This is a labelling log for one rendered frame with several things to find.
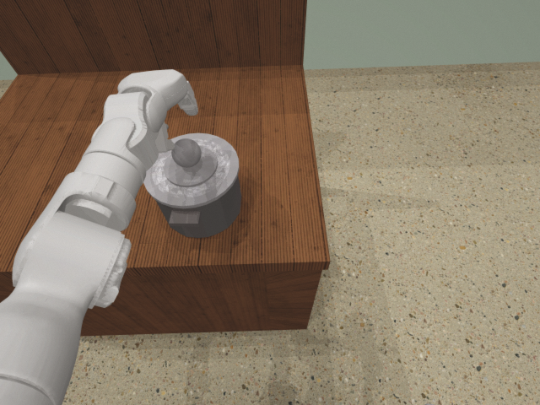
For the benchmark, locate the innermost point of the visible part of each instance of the lid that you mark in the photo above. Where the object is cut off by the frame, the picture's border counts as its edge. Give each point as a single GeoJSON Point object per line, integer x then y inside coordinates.
{"type": "Point", "coordinates": [208, 180]}

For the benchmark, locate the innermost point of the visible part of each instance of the table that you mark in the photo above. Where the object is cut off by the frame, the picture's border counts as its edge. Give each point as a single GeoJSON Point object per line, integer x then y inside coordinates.
{"type": "Point", "coordinates": [244, 62]}

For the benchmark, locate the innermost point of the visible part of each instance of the knob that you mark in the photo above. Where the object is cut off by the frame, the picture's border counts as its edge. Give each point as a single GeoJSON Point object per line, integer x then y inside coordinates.
{"type": "Point", "coordinates": [187, 153]}

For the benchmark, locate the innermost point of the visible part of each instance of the left robot hand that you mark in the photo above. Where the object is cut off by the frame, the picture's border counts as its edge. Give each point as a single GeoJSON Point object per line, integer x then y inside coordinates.
{"type": "Point", "coordinates": [174, 89]}

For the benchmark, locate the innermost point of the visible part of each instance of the robot left upper arm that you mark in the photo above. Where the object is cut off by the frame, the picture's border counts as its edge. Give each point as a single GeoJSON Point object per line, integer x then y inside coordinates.
{"type": "Point", "coordinates": [75, 265]}

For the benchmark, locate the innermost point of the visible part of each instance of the robot left forearm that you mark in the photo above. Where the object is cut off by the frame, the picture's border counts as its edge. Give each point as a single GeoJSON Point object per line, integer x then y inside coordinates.
{"type": "Point", "coordinates": [103, 187]}

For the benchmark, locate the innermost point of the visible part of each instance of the pot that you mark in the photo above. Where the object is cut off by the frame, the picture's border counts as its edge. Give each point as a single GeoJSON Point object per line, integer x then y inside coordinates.
{"type": "Point", "coordinates": [206, 220]}

